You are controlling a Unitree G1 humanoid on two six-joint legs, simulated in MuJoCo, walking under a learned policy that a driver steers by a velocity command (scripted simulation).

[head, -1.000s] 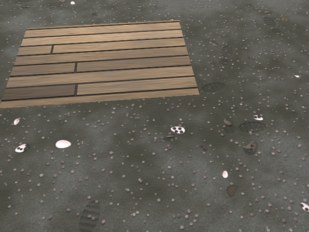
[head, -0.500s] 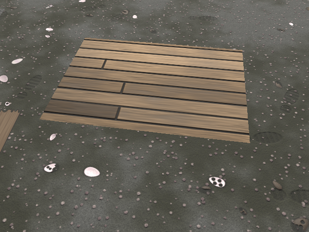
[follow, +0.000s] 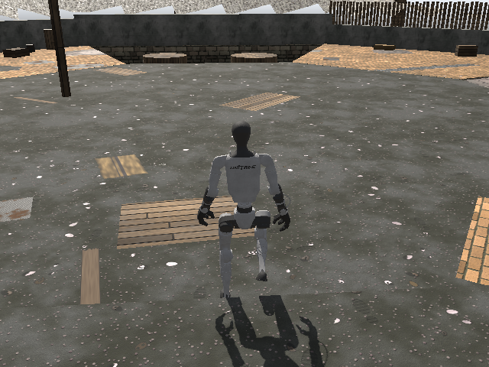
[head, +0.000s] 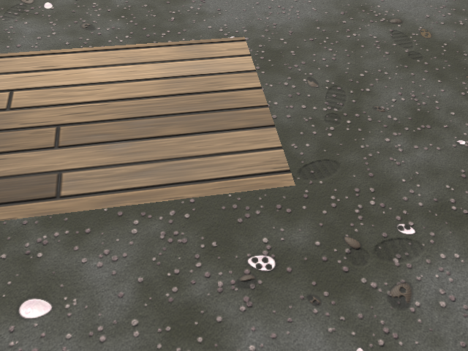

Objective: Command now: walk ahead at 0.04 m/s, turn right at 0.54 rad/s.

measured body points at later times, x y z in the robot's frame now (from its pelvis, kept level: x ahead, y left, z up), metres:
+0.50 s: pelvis +0.00 -0.10 +0.06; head +0.02 -0.14 +0.51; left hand +0.17 +0.14 -0.03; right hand +0.11 -0.41 -0.05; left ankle +0.11 -0.02 -0.57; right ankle -0.03 -0.19 -0.61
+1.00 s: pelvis +0.10 -0.11 -0.01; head +0.15 -0.09 +0.44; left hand +0.29 +0.14 -0.11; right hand +0.24 -0.37 -0.11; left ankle +0.18 -0.04 -0.73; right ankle +0.13 -0.28 -0.64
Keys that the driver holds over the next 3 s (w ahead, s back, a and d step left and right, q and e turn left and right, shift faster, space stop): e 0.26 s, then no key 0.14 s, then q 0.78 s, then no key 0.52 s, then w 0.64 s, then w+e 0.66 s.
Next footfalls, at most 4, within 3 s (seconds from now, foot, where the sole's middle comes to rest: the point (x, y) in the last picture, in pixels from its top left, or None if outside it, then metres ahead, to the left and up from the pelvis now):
0.26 right None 0.01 -0.21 -0.64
0.76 left None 0.22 -0.05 -0.77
1.20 right None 0.23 -0.26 -0.77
1.52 left None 0.17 -0.01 -0.77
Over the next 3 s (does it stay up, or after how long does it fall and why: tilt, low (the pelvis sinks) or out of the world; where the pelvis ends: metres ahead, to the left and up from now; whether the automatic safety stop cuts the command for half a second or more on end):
stays up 0.76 -0.09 -0.01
